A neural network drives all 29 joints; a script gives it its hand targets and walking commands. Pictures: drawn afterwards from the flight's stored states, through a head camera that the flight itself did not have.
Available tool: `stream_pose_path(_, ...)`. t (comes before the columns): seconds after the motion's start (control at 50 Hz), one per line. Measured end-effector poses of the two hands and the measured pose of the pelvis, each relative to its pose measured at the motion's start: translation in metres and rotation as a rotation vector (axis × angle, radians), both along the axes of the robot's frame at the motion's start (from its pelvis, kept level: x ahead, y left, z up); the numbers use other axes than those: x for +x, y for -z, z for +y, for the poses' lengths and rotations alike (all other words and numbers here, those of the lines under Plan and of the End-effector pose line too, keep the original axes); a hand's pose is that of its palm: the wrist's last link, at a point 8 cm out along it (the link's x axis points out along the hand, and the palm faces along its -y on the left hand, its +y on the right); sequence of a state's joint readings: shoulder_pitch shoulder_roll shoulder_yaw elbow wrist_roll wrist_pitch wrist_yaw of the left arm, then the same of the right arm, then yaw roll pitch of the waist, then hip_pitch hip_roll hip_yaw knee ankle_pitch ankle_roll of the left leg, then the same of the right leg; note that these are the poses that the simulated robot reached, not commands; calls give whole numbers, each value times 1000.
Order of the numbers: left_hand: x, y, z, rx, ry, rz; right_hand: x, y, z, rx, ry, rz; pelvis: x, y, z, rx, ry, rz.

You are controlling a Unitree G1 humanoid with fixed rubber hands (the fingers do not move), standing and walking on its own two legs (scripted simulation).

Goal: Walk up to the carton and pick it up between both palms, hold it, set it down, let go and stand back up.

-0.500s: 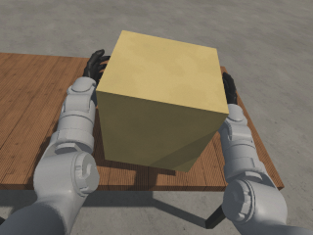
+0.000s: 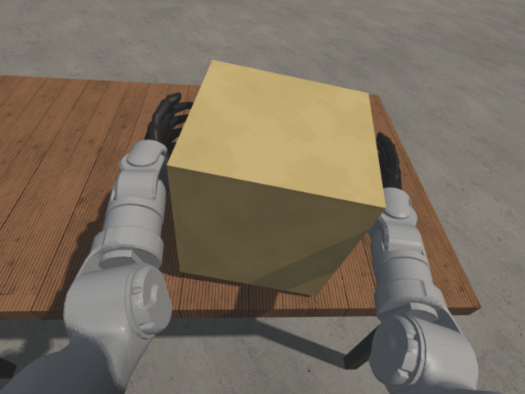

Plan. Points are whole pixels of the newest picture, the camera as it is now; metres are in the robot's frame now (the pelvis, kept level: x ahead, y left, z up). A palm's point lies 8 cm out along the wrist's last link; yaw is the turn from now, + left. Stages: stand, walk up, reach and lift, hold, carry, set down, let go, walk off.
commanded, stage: set down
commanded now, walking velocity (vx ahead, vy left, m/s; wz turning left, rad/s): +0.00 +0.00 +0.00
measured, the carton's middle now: (268, 187) +0.45 -0.02 +0.07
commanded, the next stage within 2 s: none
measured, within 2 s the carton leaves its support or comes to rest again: rests again in 1.58 s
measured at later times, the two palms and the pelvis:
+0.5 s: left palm (159, 153) +0.46 +0.15 +0.13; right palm (382, 194) +0.39 -0.19 +0.11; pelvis +0.00 +0.00 +0.00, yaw +0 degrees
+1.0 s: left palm (151, 160) +0.46 +0.16 +0.12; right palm (373, 193) +0.40 -0.18 +0.11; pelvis +0.00 +0.00 +0.00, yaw +0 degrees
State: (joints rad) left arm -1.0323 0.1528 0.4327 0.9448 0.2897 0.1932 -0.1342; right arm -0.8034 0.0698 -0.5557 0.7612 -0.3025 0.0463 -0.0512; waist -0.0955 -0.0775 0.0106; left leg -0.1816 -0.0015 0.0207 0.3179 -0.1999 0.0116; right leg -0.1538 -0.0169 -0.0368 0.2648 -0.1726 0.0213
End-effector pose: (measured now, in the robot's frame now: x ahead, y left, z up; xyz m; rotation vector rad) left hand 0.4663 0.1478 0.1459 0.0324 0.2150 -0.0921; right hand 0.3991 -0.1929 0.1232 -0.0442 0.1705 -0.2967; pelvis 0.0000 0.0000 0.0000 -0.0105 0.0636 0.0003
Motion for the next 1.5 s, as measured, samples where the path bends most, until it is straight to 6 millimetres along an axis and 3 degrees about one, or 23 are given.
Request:
stream_pose_path(0.3, -4, 11, 1, 16, -2, 0, -3, 15, 1, 13, -3, -2, 1, 0, 0, 1, -1, 17)
stream_pose_path(1.16, -9, 25, 16, 6, -4, 2, -4, 14, 14, -4, -12, -28, -5, 0, 0, 3, -11, 21)
stream_pose_path(1.5, -7, 35, 23, 16, -6, 15, 2, 20, 19, -18, -23, -40, 4, 1, 6, -1, -4, 39)
